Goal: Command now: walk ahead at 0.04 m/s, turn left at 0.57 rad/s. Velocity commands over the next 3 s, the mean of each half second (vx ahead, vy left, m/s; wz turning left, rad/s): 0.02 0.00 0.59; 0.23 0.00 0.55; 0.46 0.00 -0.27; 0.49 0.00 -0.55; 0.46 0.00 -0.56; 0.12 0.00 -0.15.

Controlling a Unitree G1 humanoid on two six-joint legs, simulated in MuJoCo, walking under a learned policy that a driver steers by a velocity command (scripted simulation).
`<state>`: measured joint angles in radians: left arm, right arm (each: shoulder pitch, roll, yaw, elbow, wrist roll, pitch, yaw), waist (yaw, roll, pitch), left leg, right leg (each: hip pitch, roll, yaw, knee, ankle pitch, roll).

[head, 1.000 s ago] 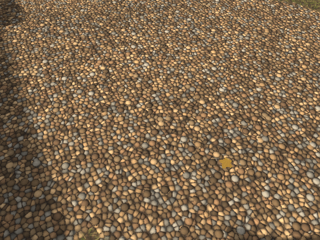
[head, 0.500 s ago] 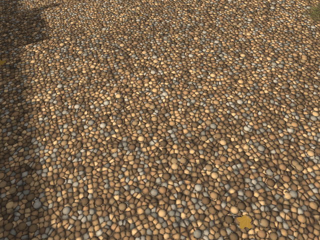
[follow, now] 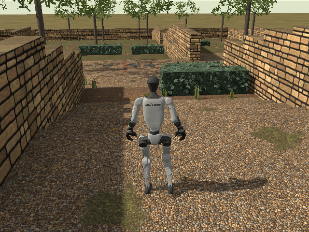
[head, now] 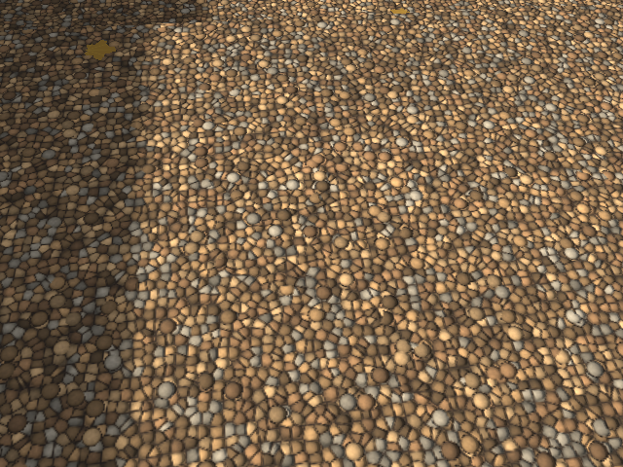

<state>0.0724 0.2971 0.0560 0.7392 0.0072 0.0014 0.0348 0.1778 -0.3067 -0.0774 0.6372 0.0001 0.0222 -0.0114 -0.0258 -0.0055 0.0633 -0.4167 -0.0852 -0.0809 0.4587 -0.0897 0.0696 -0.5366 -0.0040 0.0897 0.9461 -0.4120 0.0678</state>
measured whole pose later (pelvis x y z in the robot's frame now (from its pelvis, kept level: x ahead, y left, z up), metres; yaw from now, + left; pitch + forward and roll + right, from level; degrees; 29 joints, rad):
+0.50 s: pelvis +0.02 -0.05 +0.01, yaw +19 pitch +1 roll +1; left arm 0.16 0.27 0.06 0.72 0.01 0.02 0.03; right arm 0.18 -0.32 -0.09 0.61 0.02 0.08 0.00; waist 0.02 0.02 0.05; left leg -0.45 0.02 -0.02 0.90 -0.41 -0.09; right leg -0.24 -0.07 -0.09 0.45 -0.23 0.00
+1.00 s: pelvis +0.09 +0.02 +0.01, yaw +34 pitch +2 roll -1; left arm 0.09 0.31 0.07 0.72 -0.02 -0.09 -0.04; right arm 0.37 -0.30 -0.06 0.69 0.02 -0.03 -0.01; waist -0.06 -0.03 -0.01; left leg -0.10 -0.05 -0.17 0.38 -0.31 0.04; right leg -0.47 -0.01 0.04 0.55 -0.11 0.04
